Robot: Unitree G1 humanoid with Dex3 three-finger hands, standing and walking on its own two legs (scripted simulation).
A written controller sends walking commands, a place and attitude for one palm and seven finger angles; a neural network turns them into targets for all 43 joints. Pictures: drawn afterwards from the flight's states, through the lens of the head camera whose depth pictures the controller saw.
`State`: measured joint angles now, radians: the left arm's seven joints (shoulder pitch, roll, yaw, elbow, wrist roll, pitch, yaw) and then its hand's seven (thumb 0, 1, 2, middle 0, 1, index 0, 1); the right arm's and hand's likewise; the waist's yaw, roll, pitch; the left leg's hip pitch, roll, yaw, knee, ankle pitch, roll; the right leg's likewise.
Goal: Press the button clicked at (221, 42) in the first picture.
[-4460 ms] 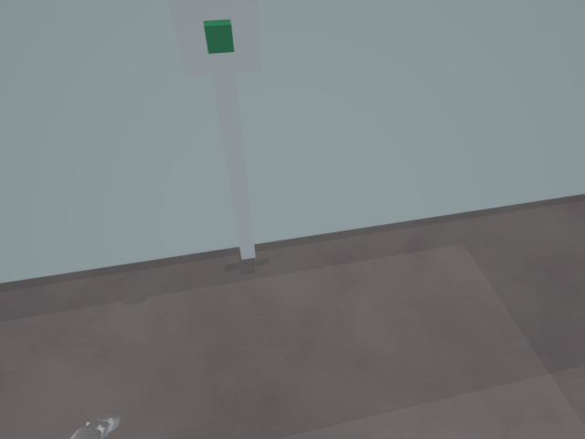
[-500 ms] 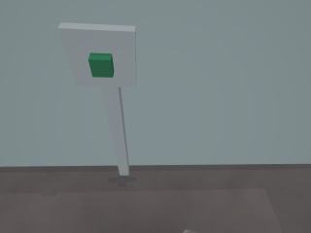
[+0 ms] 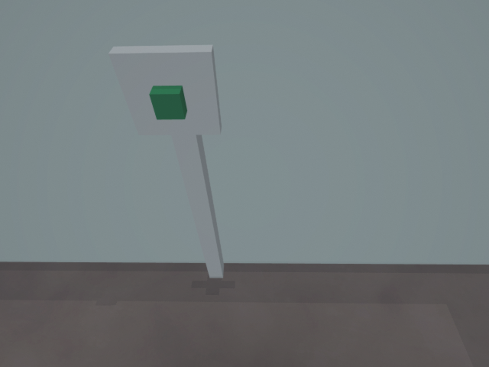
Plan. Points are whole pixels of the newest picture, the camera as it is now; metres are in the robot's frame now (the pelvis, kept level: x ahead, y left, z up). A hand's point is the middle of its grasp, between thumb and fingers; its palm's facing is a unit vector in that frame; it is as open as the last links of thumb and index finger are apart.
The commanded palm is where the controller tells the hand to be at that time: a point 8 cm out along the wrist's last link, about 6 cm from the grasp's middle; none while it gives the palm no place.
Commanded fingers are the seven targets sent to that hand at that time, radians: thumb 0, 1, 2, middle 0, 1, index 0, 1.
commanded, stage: come to a stop and stand still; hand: left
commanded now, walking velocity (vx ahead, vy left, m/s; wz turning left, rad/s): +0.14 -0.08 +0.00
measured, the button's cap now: (169, 101) +0.55 +0.21 +0.15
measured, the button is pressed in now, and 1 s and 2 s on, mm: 0 0 0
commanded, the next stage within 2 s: look again from close up in 1.14 s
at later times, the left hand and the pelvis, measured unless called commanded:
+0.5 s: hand out of the picture +0.01 +0.21 -0.17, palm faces -0.04 -0.98 -0.18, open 7.4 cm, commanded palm none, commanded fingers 0.00 0.90 0.90 -0.20 -0.30 -0.20 -0.30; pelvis +0.00 +0.03 +0.01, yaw -2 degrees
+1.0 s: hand out of the picture +0.04 +0.16 -0.17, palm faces +0.02 -0.98 -0.20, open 7.2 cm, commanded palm none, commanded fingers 0.00 0.90 0.90 -0.20 -0.30 -0.20 -0.30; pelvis +0.02 -0.02 +0.00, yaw -1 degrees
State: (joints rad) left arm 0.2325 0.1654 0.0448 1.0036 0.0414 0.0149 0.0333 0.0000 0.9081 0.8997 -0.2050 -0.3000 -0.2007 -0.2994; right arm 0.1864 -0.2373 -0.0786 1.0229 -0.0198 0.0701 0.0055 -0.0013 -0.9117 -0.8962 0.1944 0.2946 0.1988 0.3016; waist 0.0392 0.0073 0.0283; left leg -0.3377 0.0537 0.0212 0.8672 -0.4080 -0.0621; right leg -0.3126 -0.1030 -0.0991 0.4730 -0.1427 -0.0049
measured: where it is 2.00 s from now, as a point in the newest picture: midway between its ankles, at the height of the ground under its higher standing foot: outside the picture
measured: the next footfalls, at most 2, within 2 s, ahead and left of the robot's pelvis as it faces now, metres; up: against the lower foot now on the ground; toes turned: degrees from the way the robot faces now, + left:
left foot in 0.10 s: +0.05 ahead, +0.13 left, +0.00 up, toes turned +5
right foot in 0.56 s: +0.02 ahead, -0.10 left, +0.00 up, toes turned -5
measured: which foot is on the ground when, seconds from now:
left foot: up 0.00-0.08, down 0.10-1.00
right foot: down 0.00-0.10, up 0.12-0.54, down 0.56-1.00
